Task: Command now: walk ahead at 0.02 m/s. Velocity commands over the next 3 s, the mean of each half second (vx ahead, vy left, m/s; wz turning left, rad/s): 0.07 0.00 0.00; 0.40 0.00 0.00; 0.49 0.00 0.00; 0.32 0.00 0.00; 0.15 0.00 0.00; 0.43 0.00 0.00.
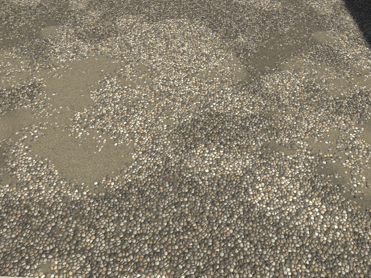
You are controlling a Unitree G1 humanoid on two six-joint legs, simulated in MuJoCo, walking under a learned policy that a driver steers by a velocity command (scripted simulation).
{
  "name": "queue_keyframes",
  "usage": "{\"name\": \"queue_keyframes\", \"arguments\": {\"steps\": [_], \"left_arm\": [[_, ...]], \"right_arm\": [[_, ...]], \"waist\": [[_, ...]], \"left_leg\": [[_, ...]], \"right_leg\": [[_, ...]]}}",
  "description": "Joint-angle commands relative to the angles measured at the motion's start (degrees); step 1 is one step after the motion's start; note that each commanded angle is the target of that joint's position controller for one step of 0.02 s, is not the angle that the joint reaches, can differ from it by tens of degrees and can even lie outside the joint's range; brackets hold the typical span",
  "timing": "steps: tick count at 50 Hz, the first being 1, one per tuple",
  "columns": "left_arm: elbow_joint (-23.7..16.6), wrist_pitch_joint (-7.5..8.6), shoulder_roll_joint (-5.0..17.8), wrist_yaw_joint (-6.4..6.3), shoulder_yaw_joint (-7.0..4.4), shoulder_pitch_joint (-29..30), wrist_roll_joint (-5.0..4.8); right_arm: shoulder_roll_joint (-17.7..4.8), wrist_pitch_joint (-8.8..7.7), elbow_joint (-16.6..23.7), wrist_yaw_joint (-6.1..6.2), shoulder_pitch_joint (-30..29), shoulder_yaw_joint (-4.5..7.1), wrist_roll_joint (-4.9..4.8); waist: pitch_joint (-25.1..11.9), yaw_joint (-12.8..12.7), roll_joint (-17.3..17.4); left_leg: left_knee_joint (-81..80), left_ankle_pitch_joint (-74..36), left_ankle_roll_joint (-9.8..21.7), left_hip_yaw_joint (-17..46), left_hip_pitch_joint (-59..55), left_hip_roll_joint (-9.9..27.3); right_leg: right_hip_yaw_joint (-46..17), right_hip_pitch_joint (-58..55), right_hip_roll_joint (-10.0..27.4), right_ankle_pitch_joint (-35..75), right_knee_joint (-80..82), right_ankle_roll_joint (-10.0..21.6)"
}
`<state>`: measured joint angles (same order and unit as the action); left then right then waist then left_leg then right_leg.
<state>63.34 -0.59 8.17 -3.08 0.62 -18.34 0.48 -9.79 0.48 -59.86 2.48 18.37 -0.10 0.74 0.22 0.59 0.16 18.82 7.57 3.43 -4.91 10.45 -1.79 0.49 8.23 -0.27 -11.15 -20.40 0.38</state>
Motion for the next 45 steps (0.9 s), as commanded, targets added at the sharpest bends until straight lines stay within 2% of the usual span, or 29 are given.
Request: {"name": "queue_keyframes", "arguments": {"steps": [1, 10, 11, 16, 17, 18, 21, 22, 23, 24, 25, 26, 27, 28, 29, 30, 32, 33, 34, 35, 36, 37, 38, 40, 42, 43, 44, 45], "left_arm": [[-0.6, 0.45, 4.6, -0.17, -0.5, -3.0, 0.01], [0.1, 0.37, 4.5, -0.3, 0.26, -4.1, -0.1], [0.1, 0.44, 3.7, -0.3, 0.46, -4.4, -0.03], [0.3, 0.46, 4.0, -0.4, 0.53, -4.6, -0.11], [0.1, 0.46, 4.0, -0.4, 0.58, -4.3, -0.26], [0.1, 0.39, 4.3, -0.44, 0.45, -4.3, -0.15], [-1.3, 0.04, 5.6, -0.39, -0.57, -4.4, 0.15], [-1.9, -0.21, 5.2, -0.15, -0.69, -3.4, 0.26], [-3.2, -0.14, 4.4, 0.06, -0.66, -1.6, 0.62], [-4.7, 0.16, 3.6, 0.2, -0.5, 0.5, 0.86], [-5.8, 0.53, 3.8, 0.39, -0.58, 2.0, 1.23], [-6.9, 0.77, 4.9, 0.71, -0.93, 3.1, 0.97], [-7.9, 1.21, 5.4, 1.03, -1.18, 3.0, 0.56], [-8.5, 1.53, 5.4, 1.43, -1.29, 2.1, 0.27], [-8.6, 1.61, 5.5, 1.73, -1.43, 1.0, 0.06], [-8.3, 1.64, 5.1, 1.87, -1.43, -1.1, -0.05], [-5.0, 1.43, 3.9, 1.8, -1.52, -10.0, -0.02], [-3.9, 1.33, 5.3, 1.55, -2.0, -14.3, 0.65], [-4.4, 1.51, 10.5, 1.04, -3.02, -18.1, 1.22], [-3.6, 0.9, 12.0, 0.78, -3.53, -19.3, 0.24], [-5.1, 1.02, 10.2, 0.64, -3.1, -15.5, 0.5], [-6.5, 1.59, 9.4, 0.78, -3.03, -12.3, 1.02], [-7.6, 2.14, 9.4, 0.82, -3.07, -10.3, 1.4], [-8.2, 3.27, 7.8, 0.58, -2.64, -9.6, 0.97], [-8.5, 4.21, 7.5, 1.18, -2.49, -11.0, 0.17], [-8.7, 4.74, 7.7, 1.27, -2.5, -11.3, -0.35], [-8.0, 5.04, 6.9, 1.32, -2.26, -12.3, -0.8], [-7.9, 4.88, 7.4, 1.18, -2.22, -12.7, -1.1]], "right_arm": [[-3.3, -0.13, -0.1, 0.19, 3.8, 0.33, -0.04], [-3.0, -0.3, -2.3, 0.56, 4.9, -0.18, -0.25], [-3.2, -0.12, -2.5, 0.59, 5.2, -0.21, -0.61], [-2.5, 0.04, -3.3, 0.64, 5.7, -0.42, -0.39], [-2.2, 0.06, -3.4, 0.66, 5.9, -0.57, -0.54], [-2.9, 0.18, -3.3, 0.71, 5.8, -0.38, -0.49], [-5.5, 1.09, -2.9, 0.75, 7.3, 1.08, -0.41], [-5.5, 1.64, -3.4, 0.62, 9.2, 1.36, -0.37], [-5.5, 1.86, -3.6, 0.63, 11.1, 1.68, -0.17], [-6.4, 1.84, -3.7, 0.73, 12.5, 2.17, -0.21], [-6.8, 1.59, -3.9, 0.72, 14.0, 2.55, 0.15], [-6.8, 1.09, -3.6, 0.63, 14.2, 2.92, 0.55], [-8.1, 0.72, -2.9, 0.69, 13.2, 3.36, 0.88], [-7.9, 0.35, -2.3, 0.65, 11.0, 3.41, 0.67], [-7.4, 0.06, -1.1, 0.54, 8.3, 3.41, 0.28], [-7.3, -0.05, 0.0, 0.46, 5.4, 3.45, -0.06], [-7.0, -0.12, 1.9, 0.45, 0.5, 3.45, -0.71], [-5.7, -0.39, 3.0, 0.49, -1.0, 3.16, -0.64], [-1.3, -0.83, 5.7, 0.35, -2.2, 1.95, -1.09], [-4.9, -0.72, 8.0, 0.17, -3.2, 2.95, -0.16], [-6.2, -0.74, 8.6, -0.22, -3.7, 3.19, 0.0], [-5.4, -0.96, 8.1, -0.72, -2.2, 3.06, -0.25], [-4.7, -1.11, 7.2, -1.13, 0.1, 3.06, -0.5], [-4.3, -0.7, 7.2, -1.87, 0.8, 3.25, -0.15], [-4.1, 0.35, 9.0, -1.98, -1.9, 3.46, 0.0], [-3.9, 0.83, 9.9, -1.85, -3.4, 3.26, 0.06], [-3.8, 1.2, 10.0, -1.41, -3.4, 3.03, 0.32], [-2.8, 1.3, 11.1, -1.21, -5.2, 2.62, -0.07]], "waist": [[3.1, 0.3, -0.3], [3.4, -0.1, -0.6], [3.2, -0.3, -0.1], [3.8, -0.2, -0.7], [2.7, -0.1, -0.8], [2.9, -0.1, -0.4], [5.4, 0.4, 1.7], [7.7, 1.2, 2.4], [9.2, 2.3, 3.8], [8.9, 3.3, 5.8], [7.9, 4.0, 6.3], [7.2, 4.1, 5.5], [6.1, 3.4, 5.1], [5.4, 1.9, 4.9], [4.6, 0.4, 4.0], [4.0, -1.3, 4.1], [3.6, -6.1, 2.8], [4.3, -7.9, -2.0], [2.8, -8.9, -16.0], [5.4, -7.9, -16.8], [7.6, -5.3, -9.3], [6.6, -3.2, -5.3], [4.8, -1.3, -3.5], [3.9, 0.4, -3.8], [4.0, 1.0, -3.5], [3.9, 1.0, -2.8], [3.9, 1.1, -3.7], [4.5, 0.9, -4.9]], "left_leg": [[-3.6, 2.0, -0.3, 7.8, -2.0, 7.2], [-2.4, -0.2, -0.4, 7.9, -0.9, 7.5], [-2.2, -0.6, -0.2, 8.1, -1.2, 7.3], [-1.8, -1.5, -0.1, 8.3, -1.3, 7.4], [-2.6, 1.7, -0.4, 8.2, -1.7, 7.0], [-2.7, 5.7, -0.3, 8.2, -1.6, 6.4], [-1.7, 26.1, 2.4, 9.9, 0.4, 5.4], [-2.5, 32.0, 3.9, 12.3, 0.7, 6.6], [-4.1, 35.3, 5.6, 16.3, -0.4, 9.3], [-6.5, 35.4, 7.8, 21.3, -2.6, 13.2], [-8.5, 34.5, 10.2, 25.6, -2.8, 16.7], [-9.0, 32.2, 11.9, 28.0, -2.4, 19.0], [-8.9, 29.2, 13.1, 29.2, -1.4, 20.4], [-7.8, 26.6, 12.9, 27.9, 0.2, 20.1], [-6.9, 24.7, 11.3, 24.6, 3.0, 18.6], [-5.7, 22.8, 9.4, 20.4, 7.3, 16.2], [1.7, 21.0, 5.8, 11.6, 20.5, 9.5], [10.7, 20.8, 3.8, 7.5, 26.5, 5.5], [29.3, 21.4, 0.6, 0.6, 32.3, -0.8], [38.5, 22.5, 0.6, 4.3, 39.0, -1.1], [44.0, 18.6, 0.6, 7.6, 40.1, 1.9], [46.0, 15.8, 0.4, 8.6, 38.6, 3.0], [46.0, 13.6, 0.2, 9.1, 36.2, 3.8], [44.4, 8.1, -0.5, 8.3, 33.4, 4.3], [41.6, 2.8, -0.9, 7.0, 32.8, 3.5], [39.2, 0.6, -1.0, 6.5, 32.1, 3.3], [35.4, 0.6, -1.3, 5.6, 29.7, 3.6], [31.8, -0.6, -1.0, 3.9, 26.7, 3.4]], "right_leg": [[-6.0, 4.7, 6.0, 0.8, 5.3, 1.8], [-5.6, 3.4, 6.0, 3.6, 4.6, 2.0], [-5.6, 3.4, 6.2, 3.6, 4.4, 1.9], [-5.4, 4.0, 6.1, 3.6, 4.2, 1.8], [-5.1, 3.6, 5.7, 0.9, 4.4, 2.0], [-4.8, 4.1, 5.0, -2.3, 4.2, 2.3], [-2.5, 10.4, 1.8, -19.2, -1.5, 4.2], [-1.8, 15.1, 1.1, -22.5, -4.4, 4.5], [-0.2, 19.5, 0.2, -21.4, -8.7, 4.4], [2.1, 23.3, -0.2, -16.3, -13.6, 3.8], [3.3, 24.2, 0.6, -13.7, -17.9, 3.4], [2.1, 25.7, 1.7, -13.0, -22.1, 3.5], [0.3, 26.0, 2.7, -13.9, -25.1, 3.9], [-0.5, 24.8, 3.6, -14.0, -26.1, 4.2], [-0.2, 21.3, 3.6, -13.3, -24.6, 4.3], [1.2, 15.3, 2.6, -11.4, -20.9, 4.4], [5.3, -3.3, -2.0, -5.1, -12.0, 4.2], [0.5, -9.4, 0.3, -8.1, -6.4, 4.3], [-21.9, -11.5, 15.0, -18.8, 6.6, 7.0], [-33.9, -9.0, 21.7, -20.0, 10.7, 12.5], [-31.8, -6.7, 21.3, -17.3, 9.0, 14.0], [-27.5, -5.0, 19.1, -13.2, 7.7, 13.5], [-23.3, -3.9, 16.9, -10.7, 7.6, 12.3], [-17.3, -1.6, 14.2, -3.9, 8.0, 11.3], [-13.3, -1.1, 13.1, 8.4, 6.5, 11.2], [-11.3, -0.9, 12.8, 14.8, 5.9, 10.9], [-8.6, -1.4, 12.5, 24.8, 4.0, 10.4], [-5.4, -0.1, 11.5, 34.1, 2.0, 9.6]]}}
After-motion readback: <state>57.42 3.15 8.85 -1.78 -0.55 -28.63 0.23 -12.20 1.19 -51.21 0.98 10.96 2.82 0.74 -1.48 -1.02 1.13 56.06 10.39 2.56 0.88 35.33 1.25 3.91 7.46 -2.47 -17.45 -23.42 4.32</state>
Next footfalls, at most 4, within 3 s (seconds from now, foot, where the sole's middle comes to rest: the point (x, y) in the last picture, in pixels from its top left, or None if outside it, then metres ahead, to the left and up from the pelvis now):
0.66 right None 0.12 -0.12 -0.78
1.08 left None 0.33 0.05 -0.78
1.44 right None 0.33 -0.14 -0.78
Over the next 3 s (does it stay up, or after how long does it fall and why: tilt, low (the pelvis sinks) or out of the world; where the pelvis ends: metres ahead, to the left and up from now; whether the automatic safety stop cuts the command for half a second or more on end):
stays up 0.32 -0.03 -0.02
